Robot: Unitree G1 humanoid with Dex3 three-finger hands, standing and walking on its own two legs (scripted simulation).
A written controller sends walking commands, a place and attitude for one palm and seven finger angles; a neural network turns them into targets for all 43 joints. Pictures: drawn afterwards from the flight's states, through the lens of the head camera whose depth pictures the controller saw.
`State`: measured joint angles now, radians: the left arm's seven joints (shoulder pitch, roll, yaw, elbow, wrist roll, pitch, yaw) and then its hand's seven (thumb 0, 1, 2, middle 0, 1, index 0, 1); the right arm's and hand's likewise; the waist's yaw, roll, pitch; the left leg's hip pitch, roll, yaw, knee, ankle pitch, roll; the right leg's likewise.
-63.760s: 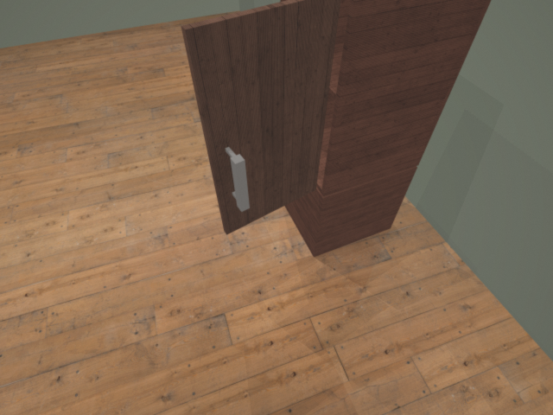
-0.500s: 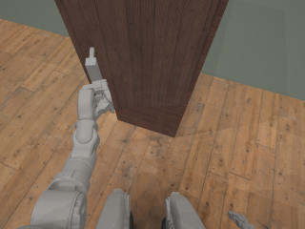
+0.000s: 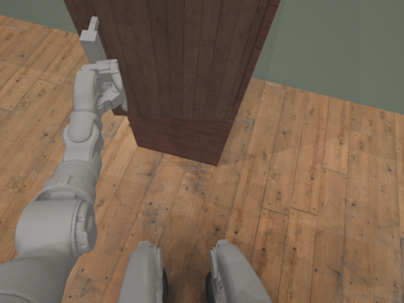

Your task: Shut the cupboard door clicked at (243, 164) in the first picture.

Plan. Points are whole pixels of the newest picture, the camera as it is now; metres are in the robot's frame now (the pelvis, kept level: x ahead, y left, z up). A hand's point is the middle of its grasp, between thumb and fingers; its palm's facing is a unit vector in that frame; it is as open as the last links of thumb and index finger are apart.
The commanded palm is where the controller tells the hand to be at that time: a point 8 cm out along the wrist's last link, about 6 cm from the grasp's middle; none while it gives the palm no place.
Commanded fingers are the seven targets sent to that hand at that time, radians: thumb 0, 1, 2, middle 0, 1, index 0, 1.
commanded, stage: push the door shut along its arc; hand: left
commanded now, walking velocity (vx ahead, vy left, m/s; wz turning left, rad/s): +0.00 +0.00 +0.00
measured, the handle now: (104, 63) +0.59 +0.15 +0.04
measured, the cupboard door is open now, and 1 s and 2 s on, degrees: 13 0 0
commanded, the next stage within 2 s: pull the fist back off the door in 0.82 s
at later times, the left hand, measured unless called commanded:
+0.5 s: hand (135, 70) +0.56 +0.09 +0.05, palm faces -0.23 -0.97 -0.04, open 3.1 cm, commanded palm +0.57 +0.11 +0.04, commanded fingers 0.00 0.90 0.90 -1.30 -1.50 -1.30 -1.50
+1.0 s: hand (151, 44) +0.61 +0.05 +0.07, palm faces -0.17 -0.98 +0.09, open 3.0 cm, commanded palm +0.60 +0.06 +0.04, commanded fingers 0.00 0.90 0.90 -1.30 -1.50 -1.30 -1.50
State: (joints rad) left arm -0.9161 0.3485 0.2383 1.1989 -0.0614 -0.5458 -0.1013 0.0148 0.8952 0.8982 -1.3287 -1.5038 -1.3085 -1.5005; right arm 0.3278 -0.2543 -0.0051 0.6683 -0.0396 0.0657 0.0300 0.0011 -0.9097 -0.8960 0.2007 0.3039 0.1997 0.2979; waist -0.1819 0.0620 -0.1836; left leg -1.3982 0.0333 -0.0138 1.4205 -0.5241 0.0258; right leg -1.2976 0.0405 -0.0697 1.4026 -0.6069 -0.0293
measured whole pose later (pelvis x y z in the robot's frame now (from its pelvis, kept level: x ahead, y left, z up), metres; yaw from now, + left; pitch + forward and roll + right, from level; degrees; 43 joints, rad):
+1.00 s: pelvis -0.01 +0.00 -0.04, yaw -4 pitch +36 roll -7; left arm -1.43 0.54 0.34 1.37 0.04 -0.30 -0.11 0.01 0.87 0.90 -1.30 -1.50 -1.30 -1.50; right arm 0.41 -0.25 0.05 0.64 -0.09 -0.03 0.05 0.00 -0.91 -0.90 0.20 0.30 0.20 0.30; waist -0.34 0.09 -0.16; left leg -1.66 0.07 -0.05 1.57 -0.54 0.03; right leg -1.54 0.07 -0.10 1.51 -0.60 -0.03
